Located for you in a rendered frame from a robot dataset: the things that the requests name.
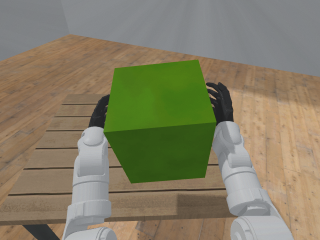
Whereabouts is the carton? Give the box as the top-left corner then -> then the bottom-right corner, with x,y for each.
103,59 -> 217,184

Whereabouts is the robot left forearm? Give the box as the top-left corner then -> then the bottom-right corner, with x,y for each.
62,126 -> 112,240

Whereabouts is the right robot upper arm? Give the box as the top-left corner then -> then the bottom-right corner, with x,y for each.
230,215 -> 293,240

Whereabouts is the left robot upper arm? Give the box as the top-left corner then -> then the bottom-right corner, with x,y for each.
65,226 -> 117,240

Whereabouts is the table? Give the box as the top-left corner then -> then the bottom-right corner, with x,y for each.
0,93 -> 238,240

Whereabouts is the robot right forearm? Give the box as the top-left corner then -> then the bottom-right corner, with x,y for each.
212,121 -> 294,240

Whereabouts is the robot left hand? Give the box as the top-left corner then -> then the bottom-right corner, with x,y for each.
88,94 -> 110,129

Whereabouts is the robot right hand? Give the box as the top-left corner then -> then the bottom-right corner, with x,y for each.
206,82 -> 234,126

